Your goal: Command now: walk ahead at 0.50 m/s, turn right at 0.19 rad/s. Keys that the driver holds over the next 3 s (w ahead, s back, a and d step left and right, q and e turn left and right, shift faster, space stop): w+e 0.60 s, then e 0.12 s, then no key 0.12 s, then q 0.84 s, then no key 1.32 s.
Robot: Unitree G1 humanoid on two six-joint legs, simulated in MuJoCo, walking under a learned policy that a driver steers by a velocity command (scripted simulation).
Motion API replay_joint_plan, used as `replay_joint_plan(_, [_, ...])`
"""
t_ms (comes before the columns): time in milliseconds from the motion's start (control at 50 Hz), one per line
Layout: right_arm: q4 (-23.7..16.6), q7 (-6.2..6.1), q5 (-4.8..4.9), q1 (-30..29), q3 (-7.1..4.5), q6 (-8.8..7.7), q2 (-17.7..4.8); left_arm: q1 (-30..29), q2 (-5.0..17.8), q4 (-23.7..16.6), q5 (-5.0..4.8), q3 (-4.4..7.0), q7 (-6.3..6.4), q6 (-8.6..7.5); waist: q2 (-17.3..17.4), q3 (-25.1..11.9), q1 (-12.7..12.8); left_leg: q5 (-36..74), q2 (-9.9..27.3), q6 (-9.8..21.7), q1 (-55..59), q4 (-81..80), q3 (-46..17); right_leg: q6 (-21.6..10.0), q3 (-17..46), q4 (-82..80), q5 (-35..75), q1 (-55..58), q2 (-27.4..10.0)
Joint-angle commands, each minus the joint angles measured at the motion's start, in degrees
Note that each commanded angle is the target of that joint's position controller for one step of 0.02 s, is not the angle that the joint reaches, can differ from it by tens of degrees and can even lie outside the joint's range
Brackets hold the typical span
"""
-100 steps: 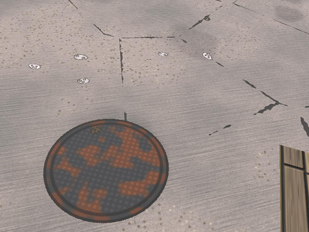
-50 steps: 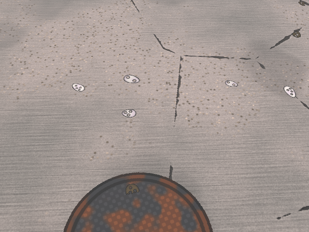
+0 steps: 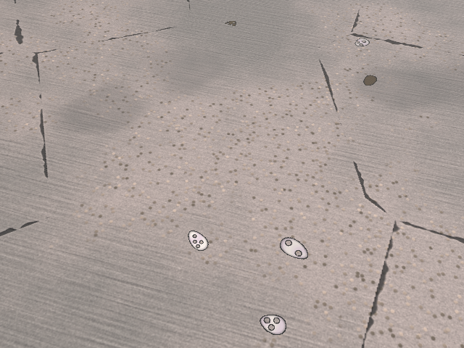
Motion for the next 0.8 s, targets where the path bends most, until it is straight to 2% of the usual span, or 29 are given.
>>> replay_joint_plan(20, [-1.5, -0.32, 0.07, 1.7, -1.31, -1.72, -6.0, 0.5, 2.4, -2.1, 0.0, 0.78, -0.54, 0.63, 5.4, 2.4, 0.4, 11.8, 15.9, 5.4, 1.1, -12.1, -8.8, 0.7, 2.1, -1.6, 6.4, -6.9, -1.2])
replay_joint_plan(60, [-0.7, -0.38, 0.03, 2.9, -1.07, -1.79, -5.5, -3.4, 2.2, -3.3, -0.08, 0.69, -0.64, 0.58, 5.1, 3.3, -0.2, 13.8, 15.3, 4.6, 2.2, -12.4, -5.8, 0.9, 1.9, -6.0, 10.5, -9.0, -0.8])
replay_joint_plan(120, [0.2, -0.65, 0.11, 3.8, -0.85, -2.01, -5.5, -9.0, 1.0, -5.2, -0.02, -0.07, -1.06, 0.25, 5.3, 4.2, -1.3, 18.1, 14.6, 3.4, 3.1, -12.2, -1.2, 0.6, -1.3, -15.0, 16.2, -7.2, -0.1])
replay_joint_plan(200, [2.6, -1.57, -0.09, 8.1, -0.86, -1.64, -6.4, -15.4, 0.8, -8.2, 0.24, -0.69, -1.51, 0.04, 4.9, 5.2, -3.2, 27.0, 16.5, 2.5, 10.3, -9.3, 2.1, -1.7, -5.9, -23.1, 14.8, -6.6, 1.2])
replay_joint_plan(220, [3.0, -1.8, -0.2, 8.3, -0.92, -1.42, -6.8, -15.5, 1.0, -8.6, 0.3, -0.63, -1.53, -0.02, 5.1, 4.9, -2.9, 31.9, 17.0, 2.2, 12.4, -7.3, 2.9, -2.6, -6.7, -24.4, 12.7, -5.8, 2.0])
replay_joint_plan(260, [3.2, -2.26, -0.4, 7.5, -1.16, -0.97, -8.2, -12.9, 1.8, -8.3, 0.41, -0.21, -1.22, 0.02, 6.7, 2.4, -1.1, 49.5, 17.6, 1.4, 15.4, 0.0, 4.9, -5.0, -9.2, -25.5, 7.1, -0.9, 5.2])
replay_joint_plan(280, [3.1, -2.44, -0.56, 7.1, -1.38, -0.57, -9.0, -9.5, 2.6, -7.4, 0.52, 0.21, -0.97, 0.01, 7.6, 0.1, 0.5, 57.0, 17.8, 1.2, 16.2, 6.2, 5.7, -6.4, -10.2, -25.7, 3.8, 3.1, 7.2])
replay_joint_plan(300, [2.9, -2.49, -0.7, 6.7, -1.6, -0.02, -9.8, -3.8, 3.9, -5.9, 0.64, 0.92, -0.76, -0.22, 7.7, -3.2, 2.8, 58.5, 17.8, 1.1, 15.2, 15.4, 6.3, -7.9, -10.2, -27.3, 2.0, 9.4, 9.1])
replay_joint_plan(320, [2.3, -2.4, -0.44, 5.9, -1.68, 0.33, -10.2, 4.8, 6.0, -3.3, 1.19, 2.1, -0.36, -0.63, 6.1, -7.8, 6.9, 50.2, 16.8, 0.0, 8.7, 28.4, 7.2, -10.2, -7.3, -31.7, 3.3, 21.8, 9.0])
replay_joint_plan(340, [-0.5, -1.84, 0.43, 6.2, -0.96, -0.03, -7.5, 11.8, 12.3, -2.3, 1.74, 4.2, 0.63, -0.47, -1.6, -14.2, 9.1, 27.4, 13.1, -2.1, -7.9, 48.5, 8.1, -15.5, 11.0, -33.5, -2.4, 38.0, -4.1])
replay_joint_plan(360, [-3.7, -0.78, 0.75, 5.7, -0.97, -0.64, -5.5, 8.5, 15.7, -3.3, 0.19, 5.08, 0.69, 0.14, -11.6, -18.1, 5.2, -19.7, -0.2, -4.5, -28.1, 66.0, 0.8, -23.8, 41.8, -41.8, 4.1, 48.4, -16.6])
replay_joint_plan(380, [-4.9, -0.5, -0.24, -0.5, -1.35, -1.16, -8.1, 7.2, 14.2, -3.0, -1.23, 4.84, 0.81, 0.65, -1.5, -13.3, 6.1, -15.0, 4.1, -3.6, -34.3, 66.3, -8.3, -21.9, 35.9, -43.2, 5.2, 45.7, -14.5])
replay_joint_plan(400, [-5.9, -0.23, 0.38, -2.4, -0.98, -1.94, -7.1, 4.1, 11.6, -3.0, -1.34, 4.2, 1.18, 0.68, 0.9, -6.7, 4.4, -9.9, 6.7, -3.5, -34.6, 62.0, -8.1, -19.9, 28.8, -44.5, 8.1, 37.8, -13.4])
replay_joint_plan(420, [-5.5, -0.29, 0.35, -1.8, -1.02, -2.08, -6.8, 1.8, 8.7, -3.1, -1.11, 3.45, 1.29, 0.57, 4.3, -2.1, 1.7, -7.9, 8.5, -3.7, -31.5, 56.2, -7.8, -17.1, 23.9, -46.0, 13.4, 30.3, -10.6])
replay_joint_plan(440, [-5.7, -0.34, -0.65, -1.8, -1.03, -1.21, -6.5, 0.1, 7.2, -3.1, -1.41, 2.97, 1.53, 0.23, 4.4, -0.2, -0.3, -7.7, 9.6, -4.5, -28.5, 52.6, -7.9, -15.4, 19.9, -46.8, 17.6, 25.3, -7.7])
replay_joint_plan(460, [-5.4, -0.22, -1.49, -0.3, -0.85, 0.0, -5.8, -0.8, 6.5, -3.4, -1.52, 2.64, 1.6, -0.21, 3.2, -0.8, -1.6, -7.4, 9.9, -5.4, -25.2, 50.1, -7.8, -14.7, 17.1, -47.4, 20.0, 22.4, -5.9])
replay_joint_plan(500, [-6.0, 0.13, -1.97, -0.4, -0.77, 1.73, -5.0, 0.4, 7.6, -3.1, -1.73, 2.77, 1.41, -1.28, 2.2, -1.2, -2.3, -6.9, 9.7, -6.9, -24.2, 46.5, -6.6, -14.8, 14.7, -48.0, 23.8, 20.2, -3.8])
replay_joint_plan(540, [-7.7, 0.37, -1.87, -4.2, -0.68, 2.32, -4.8, 2.1, 9.1, -3.0, -1.63, 3.15, 1.37, -1.61, 1.2, -0.2, -1.5, -3.1, 9.8, -8.2, -26.1, 41.3, -5.6, -14.2, 14.0, -49.2, 22.8, 19.0, -2.5])
replay_joint_plan(600, [-10.5, 0.54, -1.56, -11.9, -0.54, 2.41, -4.9, 5.5, 9.2, -2.7, -1.61, 3.23, 1.28, -1.39, -0.3, 1.2, 1.2, 4.0, 9.4, -9.1, -29.3, 32.1, -5.3, -12.2, 14.5, -49.3, 21.3, 20.9, -1.2])
replay_joint_plan(660, [-12.2, 0.51, -0.91, -16.2, -0.11, 2.01, -4.7, 8.2, 9.6, -2.3, -1.52, 3.3, 1.69, -0.82, -1.1, 0.5, 3.0, 7.7, 6.6, -8.7, -28.0, 25.3, -4.6, -9.7, 13.1, -43.8, 38.6, 24.2, -0.3])
replay_joint_plan(720, [-13.4, 0.1, -0.3, -18.3, 0.23, 1.44, -5.1, 9.6, 9.8, -2.5, -0.99, 3.28, 2.23, 0.12, -2.4, -1.4, 4.2, 7.8, 3.4, -7.5, -24.6, 20.2, -4.7, -7.7, 14.2, -38.5, 44.7, 27.0, 0.2])
replay_joint_plan(760, [-12.3, -0.26, -0.34, -14.5, -0.03, 0.93, -6.6, 7.6, 9.7, -3.3, -0.54, 3.23, 2.76, 0.36, -3.4, -2.4, 2.4, 6.7, 2.2, -5.9, -18.4, 14.7, -5.8, -5.6, 15.3, -34.7, 45.4, 27.8, 0.1])
replay_joint_plan(780, [-11.0, -0.61, -0.46, -10.4, -0.49, 0.56, -7.9, 6.1, 10.1, -3.8, -0.53, 3.29, 2.94, 0.13, -3.8, -3.6, 0.7, 6.7, 1.5, -4.7, -13.2, 12.0, -6.0, -4.4, 16.1, -31.4, 47.2, 27.5, 0.3])
replay_joint_plan(800, [-9.4, -1.07, -0.75, -5.2, -0.81, -0.13, -8.7, 4.5, 10.5, -4.1, -1.09, 3.33, 2.87, -0.31, -2.6, -5.1, -2.4, 12.3, 1.8, -3.4, -6.6, 6.6, -5.8, -3.1, 15.4, -25.2, 47.0, 26.8, 1.8])
Next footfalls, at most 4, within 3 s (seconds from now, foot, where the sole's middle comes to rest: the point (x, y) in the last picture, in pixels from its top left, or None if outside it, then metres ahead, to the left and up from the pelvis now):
0.32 right None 0.32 -0.12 -0.78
0.82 left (256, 302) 0.64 -0.07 -0.78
1.22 right None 0.49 -0.20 -0.78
1.66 left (228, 347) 0.50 0.02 -0.78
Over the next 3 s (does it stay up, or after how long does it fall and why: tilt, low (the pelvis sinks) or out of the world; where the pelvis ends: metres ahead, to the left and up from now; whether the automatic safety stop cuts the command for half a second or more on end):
stays up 0.48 -0.09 0.00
